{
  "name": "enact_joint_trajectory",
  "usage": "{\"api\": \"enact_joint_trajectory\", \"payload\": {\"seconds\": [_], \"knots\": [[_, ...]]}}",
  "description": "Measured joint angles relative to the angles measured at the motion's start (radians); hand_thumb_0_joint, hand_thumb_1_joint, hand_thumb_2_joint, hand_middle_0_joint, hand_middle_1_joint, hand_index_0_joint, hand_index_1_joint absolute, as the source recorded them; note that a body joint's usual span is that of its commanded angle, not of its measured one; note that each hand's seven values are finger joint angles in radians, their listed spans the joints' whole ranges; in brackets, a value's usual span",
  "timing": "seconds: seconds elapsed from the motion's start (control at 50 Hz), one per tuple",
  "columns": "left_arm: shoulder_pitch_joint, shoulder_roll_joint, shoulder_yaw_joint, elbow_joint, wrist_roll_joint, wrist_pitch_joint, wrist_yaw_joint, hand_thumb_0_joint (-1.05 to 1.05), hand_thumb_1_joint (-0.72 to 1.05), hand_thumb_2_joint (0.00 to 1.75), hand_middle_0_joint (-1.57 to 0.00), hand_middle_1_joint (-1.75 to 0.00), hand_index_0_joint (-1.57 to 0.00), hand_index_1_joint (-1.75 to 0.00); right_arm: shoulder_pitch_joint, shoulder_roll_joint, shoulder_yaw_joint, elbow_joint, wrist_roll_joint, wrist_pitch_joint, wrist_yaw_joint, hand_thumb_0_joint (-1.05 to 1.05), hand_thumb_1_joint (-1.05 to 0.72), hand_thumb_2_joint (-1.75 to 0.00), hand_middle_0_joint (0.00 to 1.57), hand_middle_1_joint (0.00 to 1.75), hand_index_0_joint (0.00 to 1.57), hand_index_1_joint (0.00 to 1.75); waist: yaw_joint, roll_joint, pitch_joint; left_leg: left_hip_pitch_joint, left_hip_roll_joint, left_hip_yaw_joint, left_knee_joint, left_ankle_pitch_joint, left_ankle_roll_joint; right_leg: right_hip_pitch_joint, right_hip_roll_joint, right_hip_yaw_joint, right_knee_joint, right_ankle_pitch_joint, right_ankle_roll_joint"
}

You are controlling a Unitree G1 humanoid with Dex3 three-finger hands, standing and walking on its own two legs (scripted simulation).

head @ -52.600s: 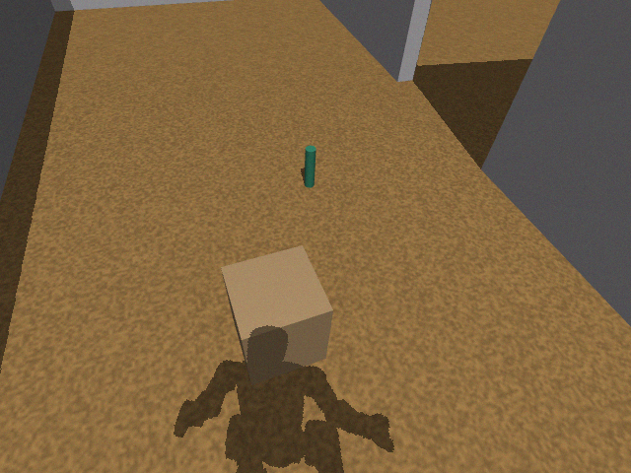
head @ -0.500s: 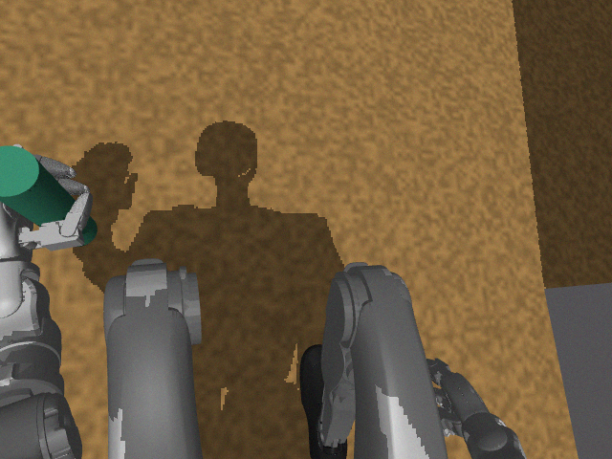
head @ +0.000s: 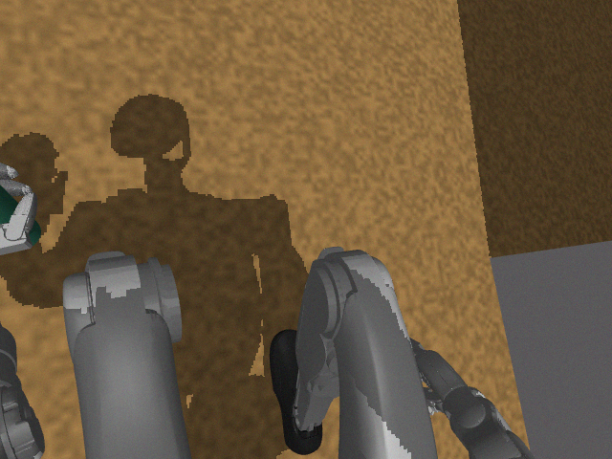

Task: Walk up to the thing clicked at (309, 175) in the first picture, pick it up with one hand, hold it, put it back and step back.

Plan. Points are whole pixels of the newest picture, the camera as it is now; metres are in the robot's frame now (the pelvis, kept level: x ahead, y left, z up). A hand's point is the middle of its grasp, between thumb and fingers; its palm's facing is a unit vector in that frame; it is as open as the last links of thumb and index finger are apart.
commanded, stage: lower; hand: left
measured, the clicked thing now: out of the picture +0.37 +0.32 -0.14
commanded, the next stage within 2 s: loosen in 0.84 s
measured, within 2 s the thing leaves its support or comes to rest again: rests again in 0.50 s
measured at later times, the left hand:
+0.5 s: hand (9, 213) +0.37 +0.31 -0.16, palm faces +0.38 -0.92 +0.00, open 6.5 cm
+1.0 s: hand (13, 214) +0.37 +0.31 -0.17, palm faces +0.39 -0.92 +0.00, open 6.5 cm
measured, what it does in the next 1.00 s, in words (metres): stands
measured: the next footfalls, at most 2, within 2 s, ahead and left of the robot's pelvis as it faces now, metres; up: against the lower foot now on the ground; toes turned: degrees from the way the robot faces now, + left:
none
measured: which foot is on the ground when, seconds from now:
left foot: down 0.00-1.00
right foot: down 0.00-1.00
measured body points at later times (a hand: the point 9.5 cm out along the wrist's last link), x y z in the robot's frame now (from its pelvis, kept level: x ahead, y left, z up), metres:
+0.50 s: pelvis -0.01 +0.01 -0.01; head +0.21 +0.17 +0.35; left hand +0.35 +0.36 -0.16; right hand +0.18 -0.24 -0.06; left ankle +0.07 +0.14 -0.25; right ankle +0.10 -0.12 -0.25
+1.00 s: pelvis -0.01 +0.01 -0.01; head +0.20 +0.19 +0.34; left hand +0.35 +0.36 -0.17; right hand +0.18 -0.23 -0.05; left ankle +0.07 +0.14 -0.25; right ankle +0.10 -0.12 -0.25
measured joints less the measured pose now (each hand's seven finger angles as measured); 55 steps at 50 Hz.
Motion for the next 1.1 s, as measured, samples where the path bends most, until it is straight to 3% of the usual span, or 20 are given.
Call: {"api": "enact_joint_trajectory", "payload": {"seconds": [0.4,0.72,1.0,1.1], "knots": [[-0.01,0.068,0.0,0.092,0.015,-0.065,0.057,0.0,0.01,1.13,-0.93,-1.06,-0.96,-1.07,-0.038,-0.018,0.084,-0.04,-0.047,-0.006,0.011,0.0,-0.91,-0.9,0.21,0.3,0.2,0.3,-0.016,-0.047,0.057,0.02,-0.006,-0.043,0.035,0.011,0.01,0.039,0.016,-0.029,-0.002,0.025,0.015],[-0.012,0.092,-0.007,0.126,0.021,-0.102,0.105,0.0,0.01,1.13,-0.93,-1.06,-0.96,-1.08,-0.057,-0.026,0.12,-0.057,-0.065,-0.013,0.019,0.0,-0.9,-0.9,0.21,0.3,0.2,0.3,-0.02,-0.069,0.084,0.03,-0.009,-0.064,0.049,0.01,0.013,0.057,0.022,-0.044,-0.006,0.031,0.023],[-0.01,0.112,-0.023,0.16,0.016,-0.147,0.115,0.0,0.01,1.13,-0.93,-1.06,-0.96,-1.08,-0.067,-0.029,0.148,-0.073,-0.071,-0.016,0.022,0.0,-0.89,-0.89,0.21,0.3,0.2,0.3,-0.02,-0.075,0.089,0.033,-0.004,-0.074,0.058,0.009,0.022,0.064,0.032,-0.05,-0.01,0.039,0.028],[-0.015,0.115,-0.025,0.169,0.011,-0.157,0.117,-0.01,0.02,1.03,-0.94,-1.02,-0.97,-1.03,-0.065,-0.029,0.154,-0.079,-0.07,-0.02,0.022,0.0,-0.9,-0.89,0.21,0.3,0.2,0.3,-0.018,-0.08,0.088,0.034,-0.002,-0.076,0.061,0.01,0.026,0.067,0.034,-0.052,-0.012,0.042,0.027]]}}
